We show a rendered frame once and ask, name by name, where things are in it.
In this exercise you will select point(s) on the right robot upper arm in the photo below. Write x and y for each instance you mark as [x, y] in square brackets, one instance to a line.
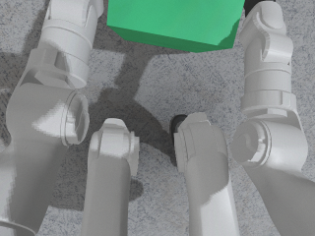
[272, 154]

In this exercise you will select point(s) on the left robot upper arm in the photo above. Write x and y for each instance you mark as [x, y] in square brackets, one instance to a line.
[43, 122]

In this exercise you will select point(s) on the right robot thigh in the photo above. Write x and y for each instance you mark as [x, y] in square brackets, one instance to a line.
[212, 210]

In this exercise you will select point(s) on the right robot shin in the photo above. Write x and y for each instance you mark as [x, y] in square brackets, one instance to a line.
[219, 136]

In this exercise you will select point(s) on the left robot forearm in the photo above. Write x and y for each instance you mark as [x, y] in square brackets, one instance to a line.
[67, 37]

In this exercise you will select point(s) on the robot right hand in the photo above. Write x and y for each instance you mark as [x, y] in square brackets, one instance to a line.
[249, 4]

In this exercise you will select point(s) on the right robot forearm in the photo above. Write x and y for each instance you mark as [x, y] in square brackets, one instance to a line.
[267, 66]

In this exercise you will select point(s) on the carton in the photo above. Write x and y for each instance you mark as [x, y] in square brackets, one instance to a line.
[189, 25]

